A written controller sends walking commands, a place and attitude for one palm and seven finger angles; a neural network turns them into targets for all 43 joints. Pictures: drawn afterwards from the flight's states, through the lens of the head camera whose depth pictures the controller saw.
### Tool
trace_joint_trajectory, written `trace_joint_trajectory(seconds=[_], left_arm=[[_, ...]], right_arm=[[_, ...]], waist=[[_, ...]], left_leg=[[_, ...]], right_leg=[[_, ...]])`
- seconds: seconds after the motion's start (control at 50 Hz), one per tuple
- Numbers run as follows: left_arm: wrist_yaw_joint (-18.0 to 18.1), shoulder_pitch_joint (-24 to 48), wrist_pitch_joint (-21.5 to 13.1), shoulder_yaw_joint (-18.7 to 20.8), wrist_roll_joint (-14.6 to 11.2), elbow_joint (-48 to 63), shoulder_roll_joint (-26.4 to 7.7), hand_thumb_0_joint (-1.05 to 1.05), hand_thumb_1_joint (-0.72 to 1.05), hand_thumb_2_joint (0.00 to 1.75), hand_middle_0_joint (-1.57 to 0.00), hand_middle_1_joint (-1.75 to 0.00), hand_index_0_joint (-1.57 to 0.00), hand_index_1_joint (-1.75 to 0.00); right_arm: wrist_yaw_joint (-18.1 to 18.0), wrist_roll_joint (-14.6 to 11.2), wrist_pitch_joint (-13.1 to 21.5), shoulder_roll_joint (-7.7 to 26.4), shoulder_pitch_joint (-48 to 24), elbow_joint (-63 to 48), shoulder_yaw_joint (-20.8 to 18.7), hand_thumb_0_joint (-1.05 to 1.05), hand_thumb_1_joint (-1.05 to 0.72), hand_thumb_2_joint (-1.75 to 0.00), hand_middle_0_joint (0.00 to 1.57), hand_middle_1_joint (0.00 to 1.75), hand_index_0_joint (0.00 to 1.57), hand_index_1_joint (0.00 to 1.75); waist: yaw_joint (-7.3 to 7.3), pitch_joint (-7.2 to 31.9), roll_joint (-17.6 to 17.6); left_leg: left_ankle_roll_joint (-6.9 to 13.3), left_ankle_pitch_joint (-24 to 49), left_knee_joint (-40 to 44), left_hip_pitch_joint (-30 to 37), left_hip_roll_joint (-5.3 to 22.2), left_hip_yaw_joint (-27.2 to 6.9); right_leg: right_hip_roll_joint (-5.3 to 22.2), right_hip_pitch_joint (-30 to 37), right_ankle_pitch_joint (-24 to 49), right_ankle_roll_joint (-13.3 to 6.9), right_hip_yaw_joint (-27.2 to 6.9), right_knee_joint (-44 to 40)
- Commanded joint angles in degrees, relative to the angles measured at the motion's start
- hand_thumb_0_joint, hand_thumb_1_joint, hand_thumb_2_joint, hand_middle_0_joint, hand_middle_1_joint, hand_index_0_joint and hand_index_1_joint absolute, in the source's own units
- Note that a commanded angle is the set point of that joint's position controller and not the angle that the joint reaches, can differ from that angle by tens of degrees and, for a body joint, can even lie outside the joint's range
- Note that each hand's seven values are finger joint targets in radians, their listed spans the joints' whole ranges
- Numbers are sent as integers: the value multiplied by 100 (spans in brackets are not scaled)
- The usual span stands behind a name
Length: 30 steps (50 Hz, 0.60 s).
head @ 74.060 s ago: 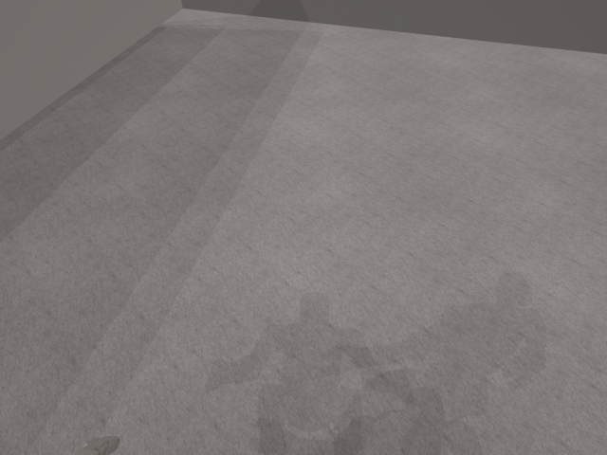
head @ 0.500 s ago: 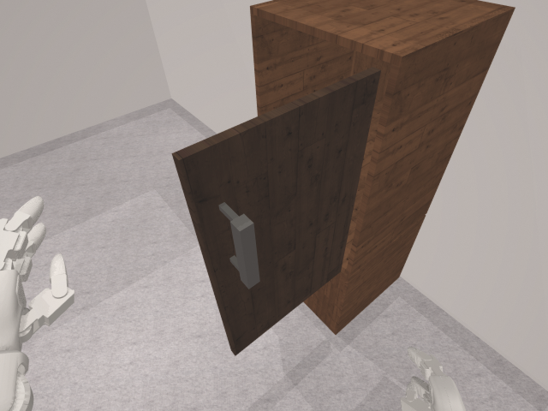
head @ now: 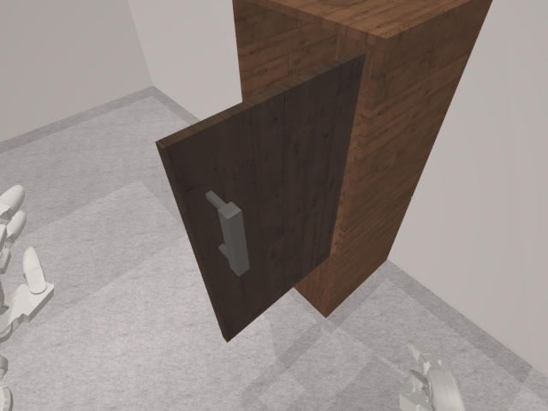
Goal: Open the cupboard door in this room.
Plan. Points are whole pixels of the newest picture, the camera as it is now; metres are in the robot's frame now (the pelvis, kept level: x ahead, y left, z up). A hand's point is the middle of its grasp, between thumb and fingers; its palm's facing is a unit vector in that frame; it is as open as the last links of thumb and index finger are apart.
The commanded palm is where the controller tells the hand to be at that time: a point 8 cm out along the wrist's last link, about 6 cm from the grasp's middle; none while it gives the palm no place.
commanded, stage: step back with the hand held close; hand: left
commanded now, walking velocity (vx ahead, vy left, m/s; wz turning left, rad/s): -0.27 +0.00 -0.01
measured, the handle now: (227, 234) +0.35 +0.11 +0.08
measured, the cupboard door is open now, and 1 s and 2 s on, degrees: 90 90 90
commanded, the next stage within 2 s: stop stepping back and stand still in 1.06 s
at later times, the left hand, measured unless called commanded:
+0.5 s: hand (4, 343) +0.14 +0.28 +0.15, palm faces +0.42 -0.75 -0.51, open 7.4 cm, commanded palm +0.08 +0.32 +0.17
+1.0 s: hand out of the picture +0.08 +0.28 +0.17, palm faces +0.44 -0.79 -0.43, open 7.4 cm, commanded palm +0.01 +0.32 +0.17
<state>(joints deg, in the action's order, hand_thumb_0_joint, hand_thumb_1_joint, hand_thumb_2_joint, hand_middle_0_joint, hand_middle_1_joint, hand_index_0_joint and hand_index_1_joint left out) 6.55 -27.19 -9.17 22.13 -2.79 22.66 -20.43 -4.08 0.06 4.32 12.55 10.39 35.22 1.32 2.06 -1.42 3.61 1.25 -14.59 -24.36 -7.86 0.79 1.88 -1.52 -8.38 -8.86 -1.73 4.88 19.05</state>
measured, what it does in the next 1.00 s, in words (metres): walks backwards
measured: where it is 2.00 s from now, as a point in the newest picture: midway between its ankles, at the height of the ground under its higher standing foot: outside the picture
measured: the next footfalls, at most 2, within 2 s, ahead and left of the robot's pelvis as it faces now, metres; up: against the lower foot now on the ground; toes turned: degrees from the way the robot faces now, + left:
right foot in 1.08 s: -0.21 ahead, -0.08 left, +0.00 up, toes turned -5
left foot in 1.24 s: -0.08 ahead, +0.09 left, +0.00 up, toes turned -2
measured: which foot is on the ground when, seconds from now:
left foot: down 0.00-1.00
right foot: down 0.00-0.76, up 0.78-1.00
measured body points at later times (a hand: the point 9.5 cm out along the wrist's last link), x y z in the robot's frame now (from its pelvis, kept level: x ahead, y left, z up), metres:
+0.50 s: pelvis -0.06 +0.03 -0.02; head -0.03 +0.03 +0.43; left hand +0.12 +0.32 +0.18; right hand +0.11 -0.21 -0.10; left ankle -0.01 +0.10 -0.75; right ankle +0.02 -0.10 -0.74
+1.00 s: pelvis -0.13 +0.02 +0.00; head -0.10 +0.05 +0.44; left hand +0.05 +0.32 +0.19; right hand +0.03 -0.20 -0.09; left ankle -0.03 +0.11 -0.75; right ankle -0.22 -0.11 -0.70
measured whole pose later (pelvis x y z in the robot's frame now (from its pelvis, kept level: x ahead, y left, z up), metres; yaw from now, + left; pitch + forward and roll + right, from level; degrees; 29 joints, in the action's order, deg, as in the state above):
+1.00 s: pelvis -0.13 +0.02 +0.00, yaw -1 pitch +3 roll -4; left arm 10.1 -30.2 -12.4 25.5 -2.3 32.3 -23.3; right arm -3.2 0.9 8.5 9.0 11.9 36.4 0.4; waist 1.0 -0.8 0.3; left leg 2.7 -2.3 -22.8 -23.6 2.8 2.4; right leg -2.3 -15.5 -28.8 0.3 1.4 44.1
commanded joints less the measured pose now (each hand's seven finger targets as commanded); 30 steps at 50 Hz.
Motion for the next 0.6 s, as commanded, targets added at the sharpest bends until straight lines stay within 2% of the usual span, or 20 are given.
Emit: trace_joint_trajectory(seconds=[0.0,0.02,0.04,0.1,0.12,0.16,0.22,0.26,0.3,0.42,0.46,0.48,0.52,0.56,0.58], left_arm=[[87,-64,-450,637,31,1365,-1138,0,90,90,-20,-30,-20,-30],[109,-185,-451,722,16,1363,-1184,0,90,90,-20,-30,-20,-30],[116,-289,-434,768,9,1395,-1220,0,90,90,-20,-30,-20,-30],[145,-416,-429,901,2,1610,-1319,0,90,90,-20,-30,-20,-30],[161,-520,-412,940,-1,1558,-1337,0,90,90,-20,-30,-20,-30],[182,-548,-410,931,12,1619,-1313,0,90,90,-20,-30,-20,-30],[221,-553,-435,1004,50,1691,-1365,0,90,90,-20,-30,-20,-30],[245,-530,-461,953,79,1730,-1293,0,90,90,-20,-30,-20,-30],[270,-471,-518,968,123,1887,-1296,0,90,90,-20,-30,-20,-30],[318,-181,-655,1093,270,2048,-1277,0,90,90,-20,-30,-20,-30],[330,-74,-695,1090,326,1944,-1217,0,90,90,-20,-30,-20,-30],[327,-39,-708,1080,327,1910,-1182,0,90,90,-20,-30,-20,-30],[315,73,-737,1118,340,1840,-1226,0,90,90,-20,-30,-20,-30],[284,140,-774,1030,302,1876,-1198,0,90,90,-20,-30,-20,-30],[290,104,-778,1023,258,1847,-1241,0,90,90,-20,-30,-20,-30]], right_arm=[[-89,-1,220,718,-535,-978,-343,0,-90,-90,20,30,20,30],[-117,6,201,706,-557,-982,-347,0,-90,-90,20,30,20,30],[-119,-11,167,705,-536,-1046,-370,0,-90,-90,20,30,20,30],[-129,-54,85,704,-543,-1159,-436,0,-90,-90,20,30,20,30],[-132,-45,65,692,-586,-1145,-432,0,-90,-90,20,30,20,30],[-133,-58,37,688,-569,-1205,-443,0,-90,-90,20,30,20,30],[-144,-49,41,720,-586,-1238,-464,0,-90,-90,20,30,20,30],[-142,-42,59,733,-512,-1265,-460,0,-90,-90,20,30,20,30],[-129,-38,110,770,-465,-1309,-467,0,-90,-90,20,30,20,30],[-143,12,260,792,-416,-1358,-474,0,-90,-90,20,30,20,30],[-138,26,308,783,-355,-1339,-480,0,-90,-90,20,30,20,30],[-122,19,323,788,-317,-1330,-480,0,-90,-90,20,30,20,30],[-118,14,337,784,-323,-1320,-501,0,-90,-90,20,30,20,30],[-84,0,343,755,-236,-1296,-496,0,-90,-90,20,30,20,30],[-62,-6,331,720,-206,-1246,-495,0,-90,-90,20,30,20,30]], waist=[[-96,782,62],[-82,901,58],[-82,1017,-144],[-95,1188,-322],[-85,1174,-173],[-100,1065,-215],[-78,953,-149],[-117,799,-140],[-117,764,25],[-119,568,448],[-147,423,374],[-165,395,404],[-181,300,44],[-240,307,-431],[-250,294,-774]], left_leg=[[67,1172,110,-150,234,-363],[42,1517,147,-214,271,-417],[35,1697,130,-247,325,-440],[26,1992,-24,-395,381,-449],[21,1985,-6,-428,383,-476],[43,1767,54,-662,449,-541],[113,1169,148,-1072,500,-655],[160,669,200,-1368,550,-717],[233,98,326,-1740,631,-819],[465,-1352,828,-3021,968,-1133],[521,-1704,863,-3308,1059,-1207],[519,-1800,814,-3368,1037,-1199],[479,-2032,452,-3375,841,-1043],[326,-2078,-246,-2842,430,-796],[200,-1859,-870,-2257,201,-636]], right_leg=[[753,-55,1042,14,-848,-52],[725,117,1363,24,-745,134],[694,176,1519,55,-730,282],[706,220,2014,72,-753,578],[720,151,1992,52,-767,619],[672,84,1700,81,-769,735],[621,53,1202,84,-808,833],[624,-31,855,87,-851,935],[560,77,583,92,-862,1142],[316,716,319,205,-691,2127],[273,768,199,222,-683,2324],[275,743,166,205,-696,2346],[395,542,96,149,-945,2000],[748,-262,-570,-35,-1514,1167],[1030,-999,-1192,-192,-1870,562]])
